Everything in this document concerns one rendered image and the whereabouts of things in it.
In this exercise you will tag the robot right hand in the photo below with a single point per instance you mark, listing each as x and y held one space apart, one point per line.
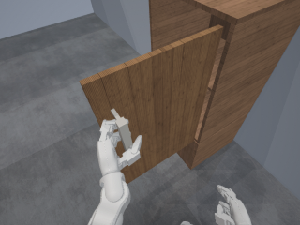
233 213

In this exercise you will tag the cupboard door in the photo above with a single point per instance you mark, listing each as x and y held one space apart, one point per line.
160 93

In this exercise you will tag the robot left forearm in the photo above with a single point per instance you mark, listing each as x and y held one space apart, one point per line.
114 199

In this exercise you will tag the handle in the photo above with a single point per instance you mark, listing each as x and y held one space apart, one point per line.
123 129

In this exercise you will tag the robot left hand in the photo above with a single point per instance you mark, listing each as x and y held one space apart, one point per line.
106 153

